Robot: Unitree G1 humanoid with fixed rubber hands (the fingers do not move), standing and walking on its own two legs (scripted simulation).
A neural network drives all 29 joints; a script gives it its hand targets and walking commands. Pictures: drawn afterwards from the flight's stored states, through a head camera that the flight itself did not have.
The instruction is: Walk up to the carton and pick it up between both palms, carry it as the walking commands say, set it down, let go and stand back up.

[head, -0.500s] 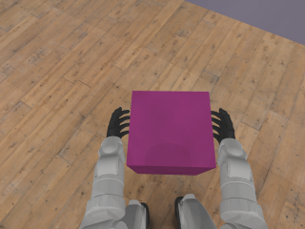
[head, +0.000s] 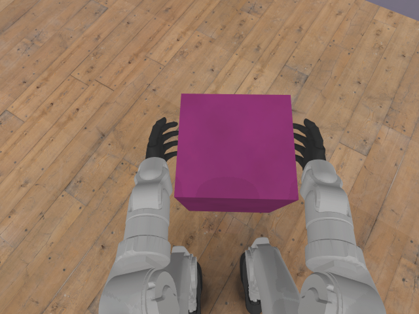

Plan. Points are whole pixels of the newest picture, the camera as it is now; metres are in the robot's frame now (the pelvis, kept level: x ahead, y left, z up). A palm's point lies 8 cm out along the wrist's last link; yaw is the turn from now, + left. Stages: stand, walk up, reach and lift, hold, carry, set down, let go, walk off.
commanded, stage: set down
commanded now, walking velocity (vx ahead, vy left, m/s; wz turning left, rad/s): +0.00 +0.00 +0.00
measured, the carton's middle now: (231, 162) +0.43 -0.05 -0.14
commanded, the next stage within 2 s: none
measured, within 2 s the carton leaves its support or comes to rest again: neither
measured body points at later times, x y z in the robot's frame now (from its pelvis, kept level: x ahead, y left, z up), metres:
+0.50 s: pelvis -0.01 +0.00 -0.08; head +0.23 -0.01 +0.31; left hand +0.46 +0.10 -0.16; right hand +0.43 -0.20 -0.16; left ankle +0.07 +0.11 -0.58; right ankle +0.09 -0.11 -0.58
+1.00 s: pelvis -0.03 +0.00 -0.14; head +0.26 -0.02 +0.20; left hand +0.48 +0.10 -0.24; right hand +0.45 -0.20 -0.25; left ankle +0.07 +0.11 -0.58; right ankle +0.09 -0.11 -0.58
